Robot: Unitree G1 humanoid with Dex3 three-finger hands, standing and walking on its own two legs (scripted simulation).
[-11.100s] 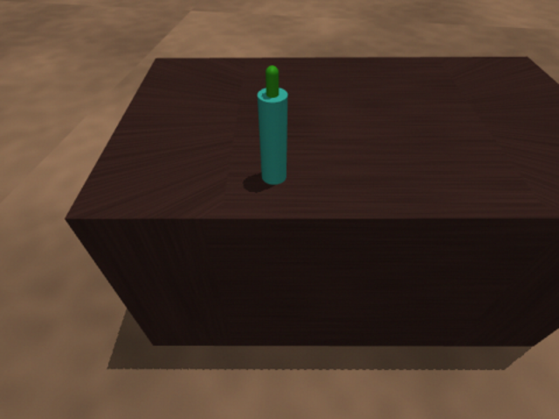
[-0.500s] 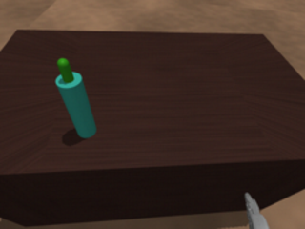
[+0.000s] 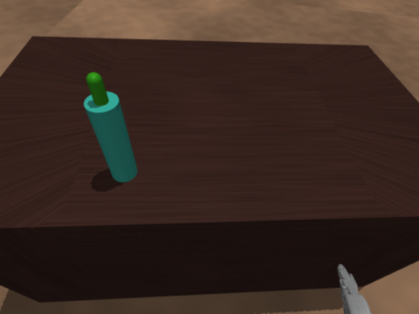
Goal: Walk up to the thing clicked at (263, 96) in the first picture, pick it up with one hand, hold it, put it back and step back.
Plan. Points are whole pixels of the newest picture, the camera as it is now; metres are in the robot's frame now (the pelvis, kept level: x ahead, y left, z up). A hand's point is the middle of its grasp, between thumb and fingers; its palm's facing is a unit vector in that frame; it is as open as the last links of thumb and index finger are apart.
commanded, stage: approach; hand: left
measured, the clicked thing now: (111, 132) +0.47 +0.20 +0.09
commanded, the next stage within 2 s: close in in 0.30 s
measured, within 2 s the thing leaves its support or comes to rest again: neither
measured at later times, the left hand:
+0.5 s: hand (85, 172) +0.42 +0.26 +0.01, palm faces +0.09 -0.99 +0.07, open 17.6 cm
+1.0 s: hand (107, 175) +0.41 +0.22 +0.01, palm faces +0.16 -0.99 +0.01, open 17.4 cm
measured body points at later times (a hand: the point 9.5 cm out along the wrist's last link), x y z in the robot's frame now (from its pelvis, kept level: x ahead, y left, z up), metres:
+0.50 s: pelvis -0.02 +0.00 -0.03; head +0.08 +0.04 +0.41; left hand +0.41 +0.32 +0.01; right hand +0.13 -0.27 -0.06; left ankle +0.01 +0.12 -0.71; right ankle -0.01 -0.15 -0.71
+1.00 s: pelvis -0.01 -0.01 -0.04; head +0.07 +0.00 +0.40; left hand +0.40 +0.27 +0.02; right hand +0.15 -0.27 -0.07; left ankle +0.01 +0.12 -0.71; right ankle -0.01 -0.15 -0.71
